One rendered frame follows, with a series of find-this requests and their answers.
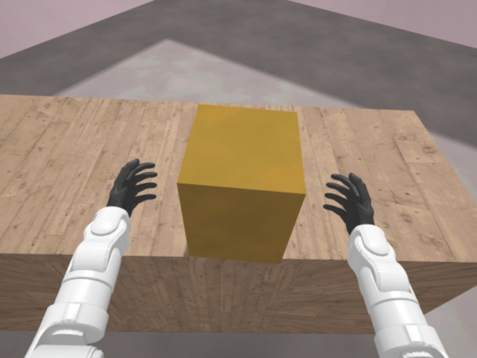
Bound left robot forearm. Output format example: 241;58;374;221
25;207;130;358

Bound left robot hand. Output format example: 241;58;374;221
106;159;157;218

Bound right robot hand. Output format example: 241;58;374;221
323;172;375;235

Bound carton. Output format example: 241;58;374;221
177;104;306;264

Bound right robot forearm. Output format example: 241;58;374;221
347;224;449;358

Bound pedestal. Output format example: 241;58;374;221
0;95;477;334

